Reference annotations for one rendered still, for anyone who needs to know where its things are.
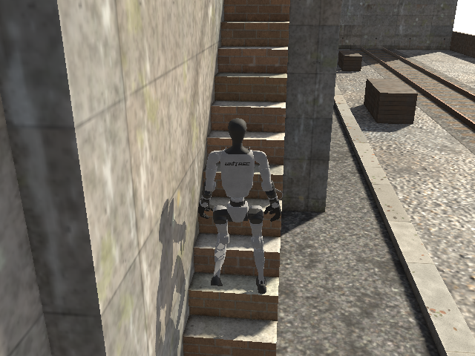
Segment stairs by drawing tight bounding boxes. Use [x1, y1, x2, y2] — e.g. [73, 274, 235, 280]
[183, 0, 290, 356]

